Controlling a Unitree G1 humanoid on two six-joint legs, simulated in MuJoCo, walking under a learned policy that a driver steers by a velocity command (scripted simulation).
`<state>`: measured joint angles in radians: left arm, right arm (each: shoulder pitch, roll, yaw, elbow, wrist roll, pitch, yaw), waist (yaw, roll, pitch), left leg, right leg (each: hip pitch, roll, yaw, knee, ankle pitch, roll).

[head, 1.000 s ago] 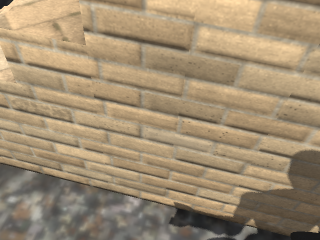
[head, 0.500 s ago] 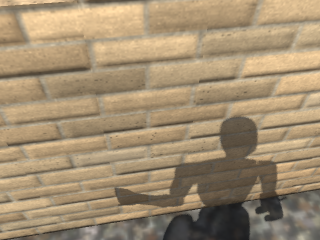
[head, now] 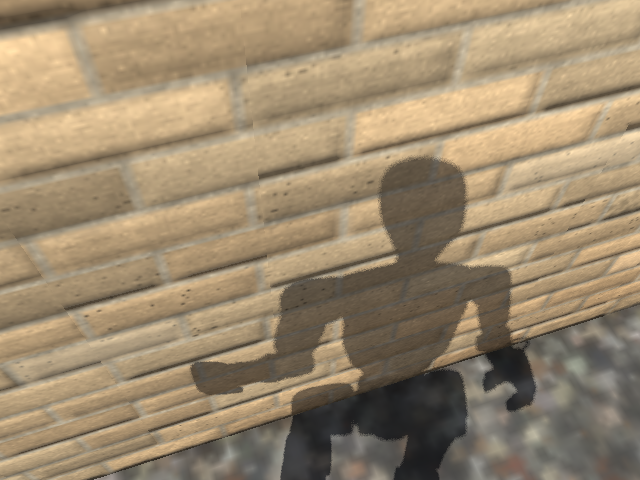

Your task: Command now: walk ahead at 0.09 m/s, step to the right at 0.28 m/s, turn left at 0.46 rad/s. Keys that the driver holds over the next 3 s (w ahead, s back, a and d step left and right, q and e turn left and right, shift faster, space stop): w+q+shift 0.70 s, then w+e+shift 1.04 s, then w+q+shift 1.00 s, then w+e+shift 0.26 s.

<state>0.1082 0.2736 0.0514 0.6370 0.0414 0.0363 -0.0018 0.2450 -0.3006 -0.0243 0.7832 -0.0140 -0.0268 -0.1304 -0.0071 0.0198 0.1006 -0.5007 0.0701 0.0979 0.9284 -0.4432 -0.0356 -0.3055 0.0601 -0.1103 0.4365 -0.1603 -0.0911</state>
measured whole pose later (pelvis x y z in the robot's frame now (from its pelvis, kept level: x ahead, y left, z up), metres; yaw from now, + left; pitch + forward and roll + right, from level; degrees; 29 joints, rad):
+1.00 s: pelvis -0.12 +0.02 +0.00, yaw +36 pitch +3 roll +0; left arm 0.44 0.39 0.11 0.89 0.01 0.02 0.13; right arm 0.21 -0.24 -0.04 0.70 -0.07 0.05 0.08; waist 0.08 -0.03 0.06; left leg -0.22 0.03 -0.01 0.49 -0.33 -0.02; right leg -0.51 -0.18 -0.02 0.86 -0.46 0.05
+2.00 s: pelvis -0.12 +0.01 +0.00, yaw -4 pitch -1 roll +0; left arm 0.15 0.32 0.05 0.55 0.06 0.05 -0.06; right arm 0.42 -0.37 -0.09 0.84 0.01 -0.03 -0.11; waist -0.04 0.00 0.06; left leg -0.28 0.06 -0.16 0.48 -0.21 -0.10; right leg -0.49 0.08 0.13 1.07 -0.41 0.03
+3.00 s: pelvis -0.12 -0.01 -0.01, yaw +33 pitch -1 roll +2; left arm 0.31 0.34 0.05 0.78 0.00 -0.01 0.12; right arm 0.15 -0.30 -0.05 0.59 -0.05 0.05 0.05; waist 0.01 -0.03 0.06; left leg -0.26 -0.08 0.05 0.59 -0.32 0.08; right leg -0.37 -0.06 -0.08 0.71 -0.30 -0.02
